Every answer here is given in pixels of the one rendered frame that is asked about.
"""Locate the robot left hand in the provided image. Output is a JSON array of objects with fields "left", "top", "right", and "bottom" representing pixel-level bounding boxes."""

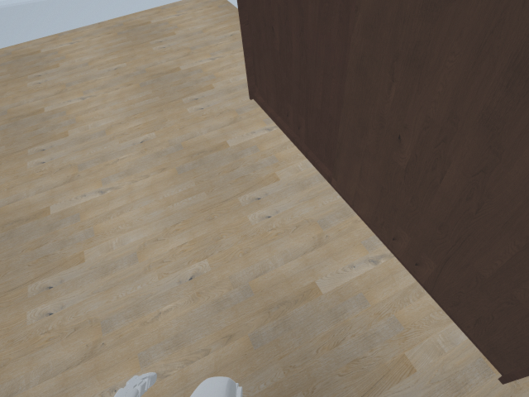
[{"left": 114, "top": 372, "right": 157, "bottom": 397}]

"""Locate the robot left thigh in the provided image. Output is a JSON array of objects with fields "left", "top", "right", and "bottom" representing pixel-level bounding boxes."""
[{"left": 190, "top": 376, "right": 243, "bottom": 397}]

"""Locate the wardrobe door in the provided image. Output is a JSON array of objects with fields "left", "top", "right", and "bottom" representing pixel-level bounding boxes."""
[
  {"left": 246, "top": 0, "right": 356, "bottom": 173},
  {"left": 331, "top": 0, "right": 529, "bottom": 375}
]

